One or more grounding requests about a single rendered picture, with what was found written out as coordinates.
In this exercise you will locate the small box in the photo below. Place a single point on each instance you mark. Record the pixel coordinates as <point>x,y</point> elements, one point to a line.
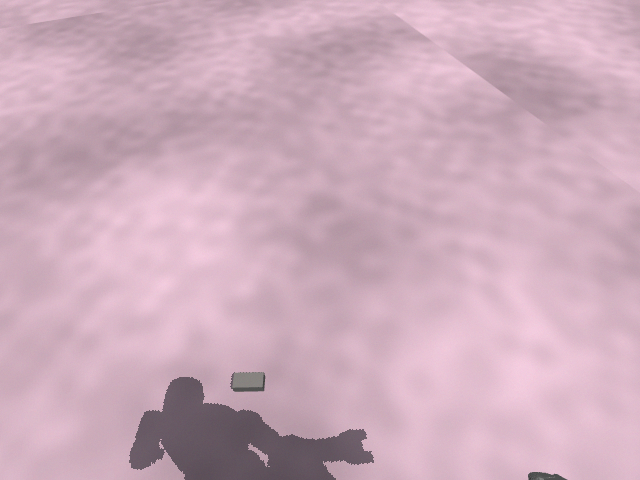
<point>248,381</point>

